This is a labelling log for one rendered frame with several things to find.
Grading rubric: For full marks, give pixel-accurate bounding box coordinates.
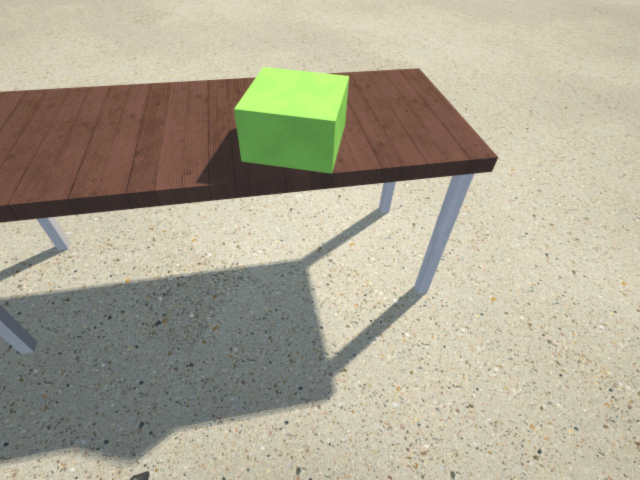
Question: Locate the carton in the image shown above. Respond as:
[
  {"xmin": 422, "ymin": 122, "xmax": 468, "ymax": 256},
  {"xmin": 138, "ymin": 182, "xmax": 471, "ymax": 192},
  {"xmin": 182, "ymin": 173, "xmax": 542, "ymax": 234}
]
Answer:
[{"xmin": 234, "ymin": 67, "xmax": 349, "ymax": 174}]

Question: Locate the table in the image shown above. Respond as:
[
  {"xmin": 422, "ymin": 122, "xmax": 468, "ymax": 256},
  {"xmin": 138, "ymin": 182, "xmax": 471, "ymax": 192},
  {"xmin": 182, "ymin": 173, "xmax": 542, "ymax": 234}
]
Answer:
[{"xmin": 0, "ymin": 68, "xmax": 498, "ymax": 354}]

